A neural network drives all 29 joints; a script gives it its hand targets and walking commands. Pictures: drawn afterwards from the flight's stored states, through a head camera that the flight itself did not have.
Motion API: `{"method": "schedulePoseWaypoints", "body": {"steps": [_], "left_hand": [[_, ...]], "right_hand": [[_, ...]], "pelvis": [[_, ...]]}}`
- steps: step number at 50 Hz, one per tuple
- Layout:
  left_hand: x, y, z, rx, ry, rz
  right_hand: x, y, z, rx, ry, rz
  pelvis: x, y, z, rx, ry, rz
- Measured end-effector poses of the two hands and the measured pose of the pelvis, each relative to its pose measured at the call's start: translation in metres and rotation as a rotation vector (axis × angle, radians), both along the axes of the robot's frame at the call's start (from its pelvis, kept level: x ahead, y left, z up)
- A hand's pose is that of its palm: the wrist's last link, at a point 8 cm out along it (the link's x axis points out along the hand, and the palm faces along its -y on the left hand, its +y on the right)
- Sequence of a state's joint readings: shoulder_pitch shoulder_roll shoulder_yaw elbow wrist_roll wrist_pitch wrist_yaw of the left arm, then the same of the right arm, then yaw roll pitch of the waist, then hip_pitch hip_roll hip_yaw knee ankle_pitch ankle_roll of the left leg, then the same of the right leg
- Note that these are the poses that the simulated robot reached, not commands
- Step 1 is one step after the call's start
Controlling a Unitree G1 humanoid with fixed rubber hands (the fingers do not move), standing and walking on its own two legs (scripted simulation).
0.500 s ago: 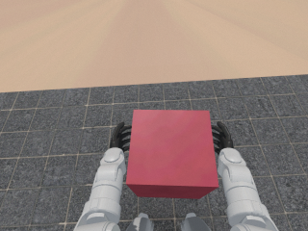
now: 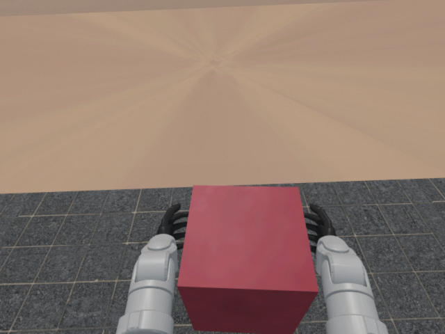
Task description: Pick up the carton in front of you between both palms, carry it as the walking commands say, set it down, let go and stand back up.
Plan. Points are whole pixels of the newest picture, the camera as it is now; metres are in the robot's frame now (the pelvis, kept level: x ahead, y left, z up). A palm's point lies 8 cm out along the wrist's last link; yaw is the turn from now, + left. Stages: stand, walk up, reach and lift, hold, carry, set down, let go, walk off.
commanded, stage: reach and lift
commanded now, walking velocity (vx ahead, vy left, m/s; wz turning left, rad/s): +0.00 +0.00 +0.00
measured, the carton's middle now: (243, 262) +0.28 +0.00 -0.05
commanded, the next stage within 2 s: hold in 0.92 s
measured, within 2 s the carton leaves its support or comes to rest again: neither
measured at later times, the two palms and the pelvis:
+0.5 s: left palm (166, 237) +0.29 +0.15 +0.03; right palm (326, 239) +0.29 -0.15 +0.03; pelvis +0.00 +0.00 +0.00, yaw +0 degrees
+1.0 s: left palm (164, 234) +0.29 +0.15 +0.05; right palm (328, 235) +0.29 -0.15 +0.05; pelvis +0.00 +0.00 +0.01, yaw +0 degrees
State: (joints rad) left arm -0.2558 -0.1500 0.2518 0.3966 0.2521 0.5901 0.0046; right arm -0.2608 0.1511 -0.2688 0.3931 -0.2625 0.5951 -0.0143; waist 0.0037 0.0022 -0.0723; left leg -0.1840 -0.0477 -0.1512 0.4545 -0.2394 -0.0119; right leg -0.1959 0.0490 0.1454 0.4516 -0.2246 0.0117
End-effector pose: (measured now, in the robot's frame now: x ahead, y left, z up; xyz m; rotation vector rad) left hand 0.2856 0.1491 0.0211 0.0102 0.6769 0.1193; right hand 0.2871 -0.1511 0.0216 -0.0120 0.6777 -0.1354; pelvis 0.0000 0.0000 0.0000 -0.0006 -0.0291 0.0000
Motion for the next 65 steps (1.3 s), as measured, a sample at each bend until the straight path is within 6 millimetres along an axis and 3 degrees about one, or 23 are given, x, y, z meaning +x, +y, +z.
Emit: {"method": "schedulePoseWaypoints", "body": {"steps": [12,40,55,65], "left_hand": [[-0.003,0.000,0.003,-0.008,0.000,0.007],[0.004,0.001,0.015,0.021,0.001,-0.015],[-0.002,0.000,0.034,0.014,-0.033,-0.006],[-0.006,0.000,0.033,0.007,-0.013,-0.001]], "right_hand": [[-0.003,0.000,0.002,0.011,0.000,-0.006],[0.003,0.000,0.015,-0.022,0.001,0.012],[-0.002,0.000,0.034,-0.014,-0.034,0.009],[-0.006,0.000,0.032,-0.006,-0.013,0.005]], "pelvis": [[-0.013,-0.001,-0.001,0.000,-0.029,0.001],[0.005,0.001,0.005,0.000,-0.049,-0.002],[0.002,0.000,0.006,0.000,-0.082,0.001],[-0.006,-0.001,0.005,0.000,-0.098,0.001]]}}
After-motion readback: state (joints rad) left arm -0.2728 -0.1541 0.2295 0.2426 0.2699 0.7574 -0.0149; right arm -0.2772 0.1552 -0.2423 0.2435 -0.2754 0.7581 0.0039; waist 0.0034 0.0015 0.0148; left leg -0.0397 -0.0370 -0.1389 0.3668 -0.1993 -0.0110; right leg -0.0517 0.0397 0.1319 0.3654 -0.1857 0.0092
